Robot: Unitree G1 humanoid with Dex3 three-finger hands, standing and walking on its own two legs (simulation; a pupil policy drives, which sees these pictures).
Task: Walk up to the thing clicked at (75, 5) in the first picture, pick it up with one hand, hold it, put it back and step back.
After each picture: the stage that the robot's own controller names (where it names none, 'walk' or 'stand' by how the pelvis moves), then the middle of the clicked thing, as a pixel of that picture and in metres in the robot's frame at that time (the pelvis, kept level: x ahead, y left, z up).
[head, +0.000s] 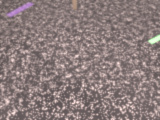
stand; (74, 0) +2.21 +0.06 -0.65
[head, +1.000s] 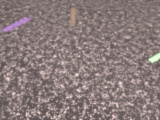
walk; (73, 17) +2.07 +0.04 -0.64
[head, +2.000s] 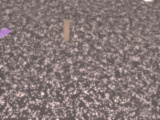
walk; (66, 30) +1.44 +0.07 -0.64
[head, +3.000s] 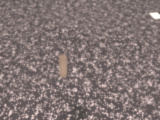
walk; (63, 66) +0.95 +0.11 -0.65
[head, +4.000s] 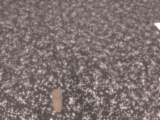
walk; (57, 101) +0.59 +0.13 -0.65
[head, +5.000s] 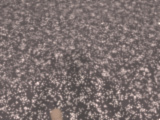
stand; out of the picture +0.42 +0.14 -0.64
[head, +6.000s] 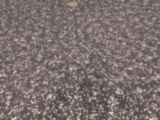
stand; out of the picture +0.36 +0.12 -0.65
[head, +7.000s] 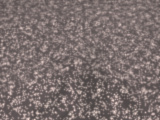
stand; out of the picture +0.34 +0.08 -0.65
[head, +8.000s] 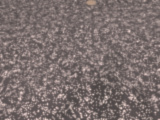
stand; out of the picture +0.33 +0.10 -0.65
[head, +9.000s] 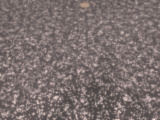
stand; out of the picture +0.33 +0.11 -0.65
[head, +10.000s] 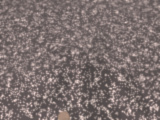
stand; out of the picture +0.37 +0.11 -0.64
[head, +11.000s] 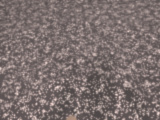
stand; out of the picture +0.39 +0.10 -0.64
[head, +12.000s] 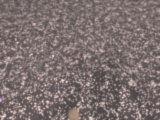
stand; out of the picture +0.42 +0.08 -0.64
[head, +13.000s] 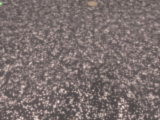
stand; out of the picture +0.40 +0.06 -0.65
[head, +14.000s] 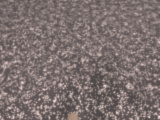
stand; out of the picture +0.42 +0.08 -0.65
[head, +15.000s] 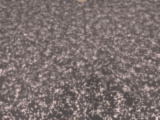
stand; out of the picture +0.39 +0.09 -0.66
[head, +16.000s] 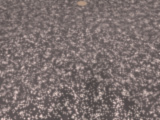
stand; out of the picture +0.38 +0.08 -0.66
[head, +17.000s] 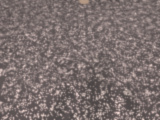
stand; out of the picture +0.38 +0.07 -0.66
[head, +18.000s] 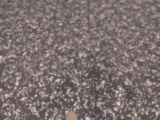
go down; out of the picture +0.39 +0.06 -0.64
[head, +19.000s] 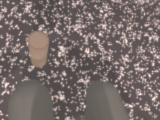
go down; (38, 52) +0.46 +0.15 -0.24
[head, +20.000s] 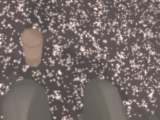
close in; (32, 50) +0.47 +0.16 -0.22
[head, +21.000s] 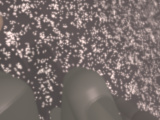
close in; out of the picture +0.45 +0.21 -0.15
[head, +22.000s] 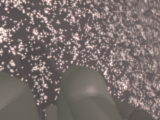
close; out of the picture +0.45 +0.22 -0.15
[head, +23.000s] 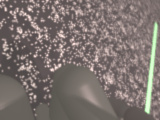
lift; out of the picture +0.45 +0.22 -0.15
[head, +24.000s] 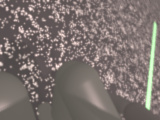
lift; out of the picture +0.45 +0.22 -0.15
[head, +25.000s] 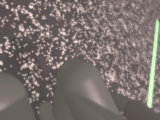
lift; out of the picture +0.45 +0.22 -0.14
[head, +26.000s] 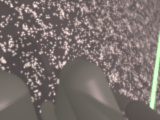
lift; out of the picture +0.45 +0.21 -0.15
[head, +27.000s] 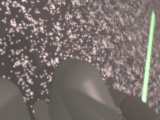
lift; out of the picture +0.44 +0.22 -0.15
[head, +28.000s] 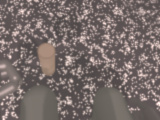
lift; (47, 61) +0.48 +0.16 -0.29
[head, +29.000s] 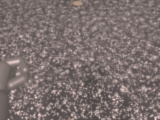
hold; out of the picture +0.41 +0.06 -0.61
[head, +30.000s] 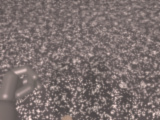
hold; out of the picture +0.41 +0.09 -0.61
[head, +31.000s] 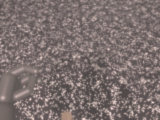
stand; out of the picture +0.41 +0.09 -0.61
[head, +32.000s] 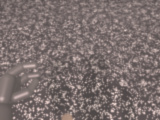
stand; out of the picture +0.40 +0.09 -0.61
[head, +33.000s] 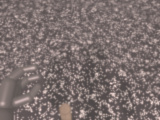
stand; (66, 115) +0.42 +0.09 -0.59
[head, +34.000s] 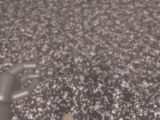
stand; out of the picture +0.41 +0.09 -0.61
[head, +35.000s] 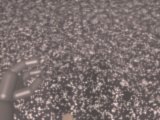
stand; out of the picture +0.41 +0.09 -0.61
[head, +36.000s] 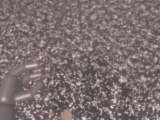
stand; out of the picture +0.41 +0.09 -0.60
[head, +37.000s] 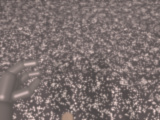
stand; out of the picture +0.41 +0.09 -0.61
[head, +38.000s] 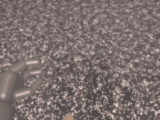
stand; out of the picture +0.40 +0.09 -0.61
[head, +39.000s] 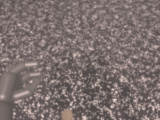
stand; out of the picture +0.41 +0.09 -0.61
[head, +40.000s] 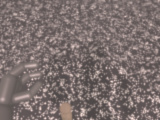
stand; (66, 114) +0.41 +0.09 -0.58
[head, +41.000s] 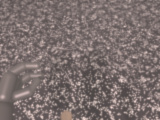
stand; out of the picture +0.41 +0.09 -0.61
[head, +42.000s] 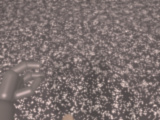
stand; out of the picture +0.41 +0.09 -0.61
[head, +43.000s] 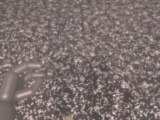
stand; out of the picture +0.40 +0.09 -0.61
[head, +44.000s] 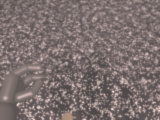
close; out of the picture +0.40 +0.09 -0.61
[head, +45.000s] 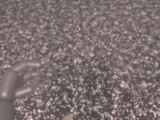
close; out of the picture +0.41 +0.09 -0.61
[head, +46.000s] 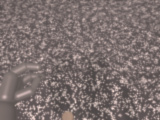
close; out of the picture +0.41 +0.09 -0.61
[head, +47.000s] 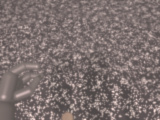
close; out of the picture +0.41 +0.09 -0.61
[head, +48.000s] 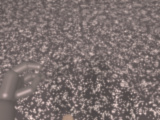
close; out of the picture +0.41 +0.09 -0.61
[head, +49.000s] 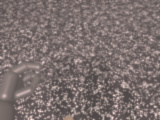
close; out of the picture +0.40 +0.09 -0.61
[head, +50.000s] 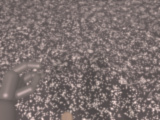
close; out of the picture +0.41 +0.09 -0.61
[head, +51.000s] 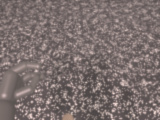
close; out of the picture +0.40 +0.09 -0.61
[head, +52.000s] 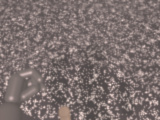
crouch; (65, 117) +0.41 +0.09 -0.60
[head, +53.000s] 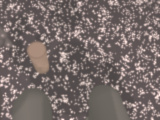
lower; (40, 60) +0.47 +0.14 -0.28
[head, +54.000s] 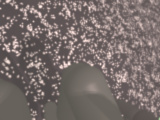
lower; out of the picture +0.45 +0.22 -0.16
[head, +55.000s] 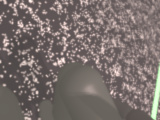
lower; out of the picture +0.44 +0.23 -0.16
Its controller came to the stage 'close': yes
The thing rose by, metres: 0.00
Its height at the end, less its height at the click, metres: +0.00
